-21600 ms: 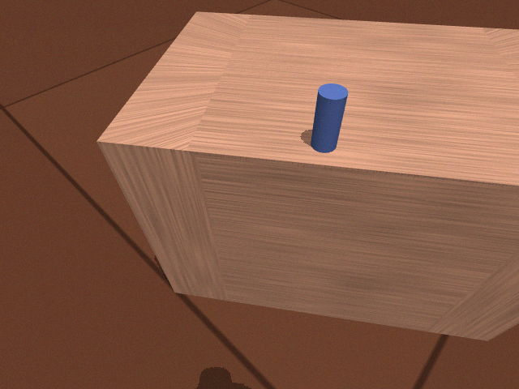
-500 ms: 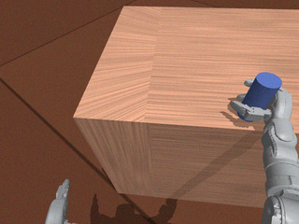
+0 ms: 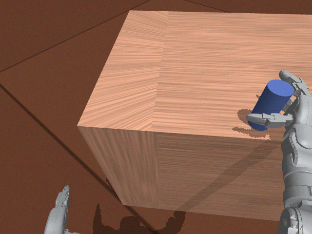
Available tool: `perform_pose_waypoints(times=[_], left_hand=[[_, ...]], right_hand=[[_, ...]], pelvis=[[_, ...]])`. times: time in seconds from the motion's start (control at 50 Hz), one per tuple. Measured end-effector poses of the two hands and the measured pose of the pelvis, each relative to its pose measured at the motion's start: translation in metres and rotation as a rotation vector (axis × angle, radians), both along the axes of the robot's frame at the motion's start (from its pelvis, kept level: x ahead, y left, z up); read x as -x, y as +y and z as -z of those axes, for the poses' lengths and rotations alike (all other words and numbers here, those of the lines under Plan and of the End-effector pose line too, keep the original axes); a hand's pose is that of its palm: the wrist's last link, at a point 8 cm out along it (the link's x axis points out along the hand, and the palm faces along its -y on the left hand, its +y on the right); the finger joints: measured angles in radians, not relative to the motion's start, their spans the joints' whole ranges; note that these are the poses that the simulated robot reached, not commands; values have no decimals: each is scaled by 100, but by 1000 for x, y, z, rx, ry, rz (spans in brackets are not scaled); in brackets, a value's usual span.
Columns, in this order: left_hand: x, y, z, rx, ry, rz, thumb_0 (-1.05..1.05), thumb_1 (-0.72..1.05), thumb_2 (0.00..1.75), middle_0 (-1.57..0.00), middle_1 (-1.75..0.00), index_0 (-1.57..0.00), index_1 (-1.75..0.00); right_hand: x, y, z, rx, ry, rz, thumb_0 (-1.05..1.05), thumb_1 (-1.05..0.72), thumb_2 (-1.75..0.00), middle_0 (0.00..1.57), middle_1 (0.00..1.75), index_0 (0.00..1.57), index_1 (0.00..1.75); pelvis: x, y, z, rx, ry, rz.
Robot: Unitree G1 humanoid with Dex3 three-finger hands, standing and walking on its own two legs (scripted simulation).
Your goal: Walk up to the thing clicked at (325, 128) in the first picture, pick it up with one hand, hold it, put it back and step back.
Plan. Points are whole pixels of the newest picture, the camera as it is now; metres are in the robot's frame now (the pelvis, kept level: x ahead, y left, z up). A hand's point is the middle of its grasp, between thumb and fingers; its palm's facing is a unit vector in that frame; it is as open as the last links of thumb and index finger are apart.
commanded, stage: withdraw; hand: right
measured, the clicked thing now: (268, 107) +0.41 -0.23 +0.11
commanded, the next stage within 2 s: rise in 0.20 s
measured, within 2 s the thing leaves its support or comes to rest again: neither
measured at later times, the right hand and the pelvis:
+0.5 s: hand out of the picture +0.42 -0.32 +0.25, palm faces +0.36 +0.90 -0.24, open 17.4 cm; pelvis +0.00 +0.00 +0.01, yaw +0 degrees
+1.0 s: hand out of the picture +0.29 -0.30 +0.22, palm faces +0.47 +0.80 -0.38, open 17.3 cm; pelvis +0.02 +0.00 +0.02, yaw -1 degrees
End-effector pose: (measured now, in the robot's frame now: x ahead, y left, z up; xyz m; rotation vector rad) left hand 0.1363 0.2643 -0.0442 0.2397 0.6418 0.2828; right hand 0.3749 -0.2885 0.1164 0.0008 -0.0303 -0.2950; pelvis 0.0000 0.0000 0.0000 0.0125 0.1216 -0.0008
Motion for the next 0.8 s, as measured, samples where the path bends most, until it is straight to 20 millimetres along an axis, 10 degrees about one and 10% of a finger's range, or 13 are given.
perform_pose_waypoints(times=[0.38,0.62,0.8], left_hand=[[-11,-18,12,58,0,72,-1,-51,4,-6,-5,-7,-5],[8,-15,12,90,85,78,-1,-51,5,-6,-5,-6,-5],[-23,-24,8,105,48,107,-1,-51,6,-6,-5,-7,-5]], right_hand=[[-9,-56,-142,123,-13,-22,-1,51,-5,7,7,8,7],[11,-111,-141,297,-1,254,-2,55,-4,7,6,7,6],[57,-121,-131,392,-48,333,-2,52,-4,6,5,6,5]], pelvis=[[-2,-1,-11,5,-35,13],[-5,0,-15,5,-24,-2],[-16,-4,-17,-1,-40,9]])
